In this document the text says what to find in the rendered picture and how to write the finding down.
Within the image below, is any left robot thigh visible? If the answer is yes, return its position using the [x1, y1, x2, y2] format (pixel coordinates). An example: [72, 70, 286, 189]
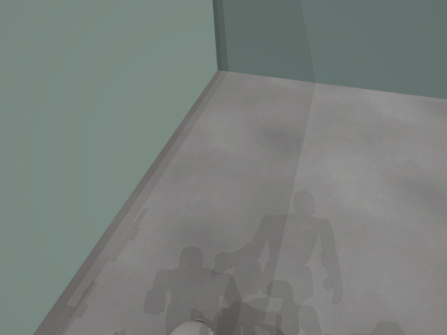
[170, 321, 214, 335]

